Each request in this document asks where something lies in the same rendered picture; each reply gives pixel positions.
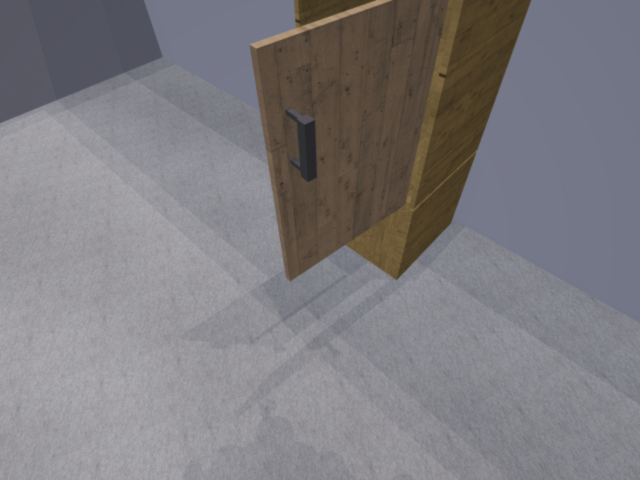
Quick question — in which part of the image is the handle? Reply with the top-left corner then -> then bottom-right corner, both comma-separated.
285,107 -> 317,182

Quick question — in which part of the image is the cupboard door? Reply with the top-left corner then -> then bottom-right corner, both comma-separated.
249,0 -> 449,281

